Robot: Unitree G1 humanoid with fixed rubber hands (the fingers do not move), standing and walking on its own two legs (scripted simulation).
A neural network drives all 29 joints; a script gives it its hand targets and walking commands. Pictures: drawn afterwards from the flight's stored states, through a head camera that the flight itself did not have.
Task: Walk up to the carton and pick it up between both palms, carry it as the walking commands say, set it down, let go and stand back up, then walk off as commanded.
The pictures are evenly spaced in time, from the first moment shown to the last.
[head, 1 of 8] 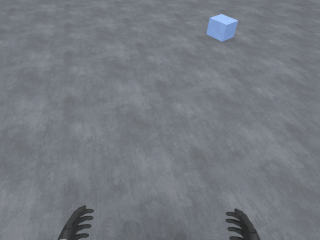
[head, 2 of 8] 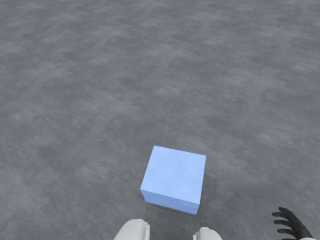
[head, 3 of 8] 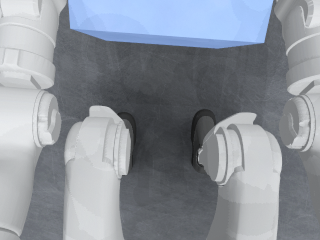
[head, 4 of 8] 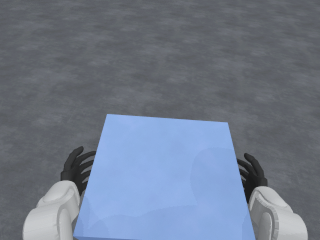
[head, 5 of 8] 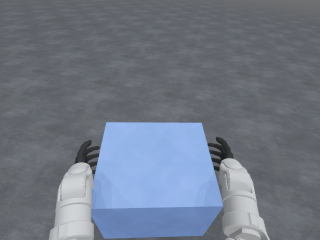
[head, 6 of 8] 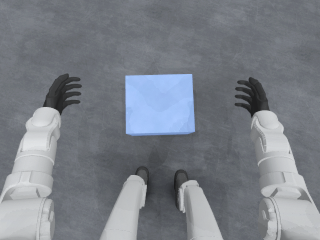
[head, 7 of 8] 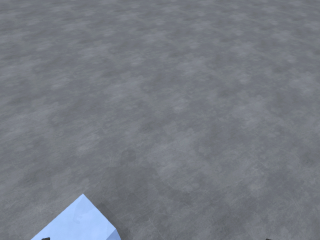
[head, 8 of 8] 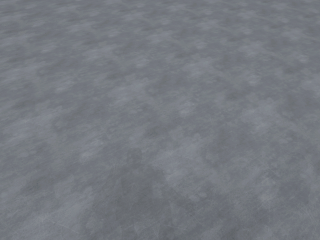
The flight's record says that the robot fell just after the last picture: no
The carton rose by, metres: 0.70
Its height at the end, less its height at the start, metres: +0.00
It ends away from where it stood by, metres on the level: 2.81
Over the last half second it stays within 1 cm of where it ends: yes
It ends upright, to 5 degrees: yes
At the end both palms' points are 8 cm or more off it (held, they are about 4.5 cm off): yes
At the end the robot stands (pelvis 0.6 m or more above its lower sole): yes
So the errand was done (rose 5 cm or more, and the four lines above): yes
